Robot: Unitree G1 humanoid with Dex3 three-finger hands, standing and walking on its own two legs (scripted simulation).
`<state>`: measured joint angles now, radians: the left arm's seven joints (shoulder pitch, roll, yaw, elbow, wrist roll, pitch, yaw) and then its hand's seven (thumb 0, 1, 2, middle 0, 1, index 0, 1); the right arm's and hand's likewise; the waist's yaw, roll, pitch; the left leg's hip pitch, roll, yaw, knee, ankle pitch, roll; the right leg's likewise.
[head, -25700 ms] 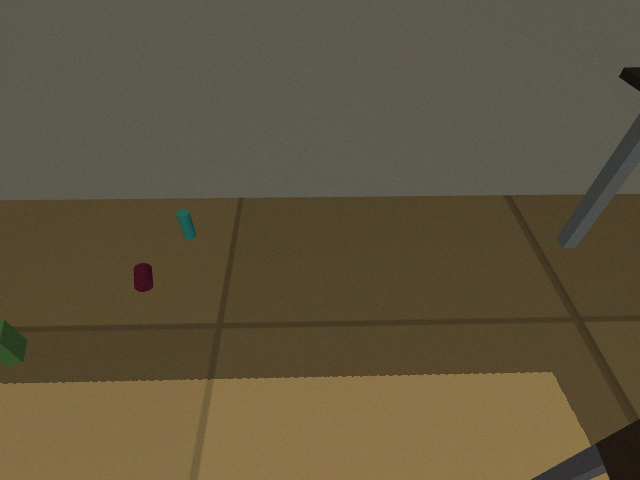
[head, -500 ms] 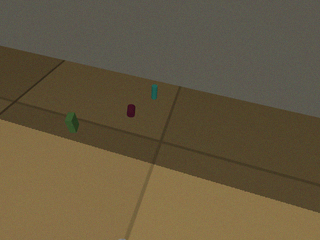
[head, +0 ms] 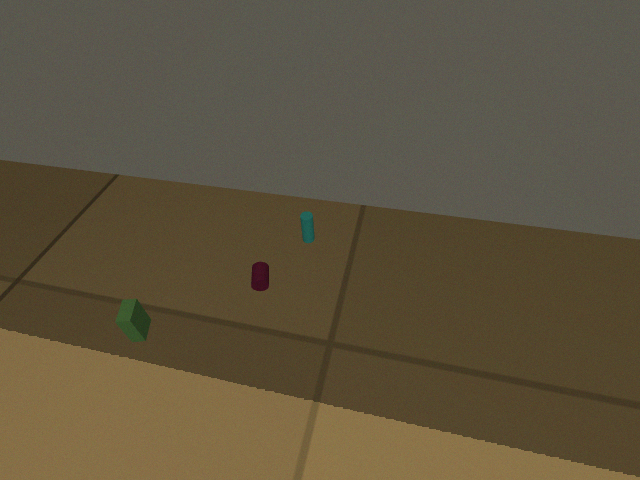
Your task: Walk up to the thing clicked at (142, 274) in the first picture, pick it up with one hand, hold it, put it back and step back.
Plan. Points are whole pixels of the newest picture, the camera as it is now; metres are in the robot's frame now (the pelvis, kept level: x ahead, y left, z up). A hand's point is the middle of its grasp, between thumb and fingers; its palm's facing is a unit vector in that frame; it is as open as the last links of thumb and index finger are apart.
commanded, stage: walk up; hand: left
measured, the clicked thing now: (260, 276) +0.99 +0.28 -0.72
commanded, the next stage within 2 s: none
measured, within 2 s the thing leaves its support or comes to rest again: neither
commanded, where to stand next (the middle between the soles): +0.58 +0.04 m, yaw +0 degrees
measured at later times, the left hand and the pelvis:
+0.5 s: hand (119, 412) +0.27 +0.33 -0.14, palm faces -0.08 -0.94 -0.33, open 7.4 cm; pelvis +0.21 +0.06 +0.01, yaw -1 degrees
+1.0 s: hand (170, 294) +0.47 +0.30 -0.11, palm faces -0.07 -0.92 -0.38, open 7.4 cm; pelvis +0.38 +0.03 +0.01, yaw -1 degrees
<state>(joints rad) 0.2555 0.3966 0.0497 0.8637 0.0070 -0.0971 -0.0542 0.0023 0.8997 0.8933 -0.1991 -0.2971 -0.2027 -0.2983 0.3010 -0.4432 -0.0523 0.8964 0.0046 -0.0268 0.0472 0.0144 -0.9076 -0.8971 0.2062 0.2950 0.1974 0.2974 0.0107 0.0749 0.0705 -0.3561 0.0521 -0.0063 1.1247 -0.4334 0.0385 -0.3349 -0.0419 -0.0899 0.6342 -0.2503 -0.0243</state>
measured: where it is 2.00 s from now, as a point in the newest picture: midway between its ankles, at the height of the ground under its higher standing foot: (321, 395)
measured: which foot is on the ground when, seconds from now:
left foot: up 0.00-0.24, down 0.26-0.76, up 0.78-1.00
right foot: down 0.00-0.28, up 0.30-0.72, down 0.74-1.00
